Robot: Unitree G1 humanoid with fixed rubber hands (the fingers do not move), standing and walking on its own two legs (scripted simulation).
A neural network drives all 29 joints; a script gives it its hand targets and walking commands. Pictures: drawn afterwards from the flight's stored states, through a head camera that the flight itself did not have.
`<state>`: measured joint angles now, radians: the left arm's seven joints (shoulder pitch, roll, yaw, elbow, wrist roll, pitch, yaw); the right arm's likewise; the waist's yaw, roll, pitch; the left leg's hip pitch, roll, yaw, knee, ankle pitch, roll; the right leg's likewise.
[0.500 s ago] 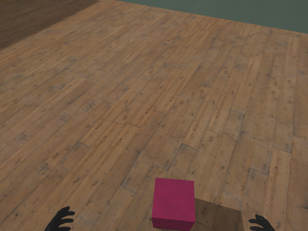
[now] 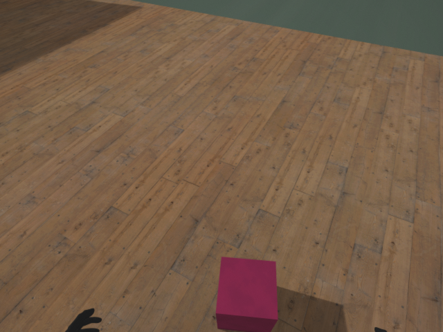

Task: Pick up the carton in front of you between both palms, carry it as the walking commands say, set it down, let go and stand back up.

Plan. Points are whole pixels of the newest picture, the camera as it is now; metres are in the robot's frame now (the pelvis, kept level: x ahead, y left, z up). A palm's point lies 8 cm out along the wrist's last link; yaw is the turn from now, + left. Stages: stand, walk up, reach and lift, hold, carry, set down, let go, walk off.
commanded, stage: stand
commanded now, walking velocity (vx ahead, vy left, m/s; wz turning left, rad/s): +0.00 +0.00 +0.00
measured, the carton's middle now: (245, 296) +0.37 -0.06 -0.65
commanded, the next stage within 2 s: none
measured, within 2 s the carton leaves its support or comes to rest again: neither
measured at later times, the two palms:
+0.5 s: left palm out of the picture +0.08 +0.31 -0.09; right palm out of the picture +0.07 -0.30 -0.11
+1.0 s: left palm out of the picture +0.08 +0.31 -0.09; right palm out of the picture +0.06 -0.31 -0.11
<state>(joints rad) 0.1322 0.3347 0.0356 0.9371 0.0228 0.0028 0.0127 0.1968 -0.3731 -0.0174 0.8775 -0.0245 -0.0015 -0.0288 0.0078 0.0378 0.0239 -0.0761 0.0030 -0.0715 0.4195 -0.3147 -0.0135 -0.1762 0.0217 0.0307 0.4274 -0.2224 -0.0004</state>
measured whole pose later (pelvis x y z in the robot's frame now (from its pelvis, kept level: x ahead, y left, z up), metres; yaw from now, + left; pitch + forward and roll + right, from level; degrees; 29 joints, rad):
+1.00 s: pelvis -0.02 +0.00 +0.00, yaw +0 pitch -3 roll +0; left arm 0.10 0.38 0.02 1.05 0.01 -0.01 0.00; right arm 0.16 -0.40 0.00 0.99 -0.02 -0.01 -0.01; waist 0.00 0.04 0.04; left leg -0.07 0.00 -0.07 0.38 -0.26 -0.01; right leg -0.16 0.02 0.04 0.38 -0.17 0.00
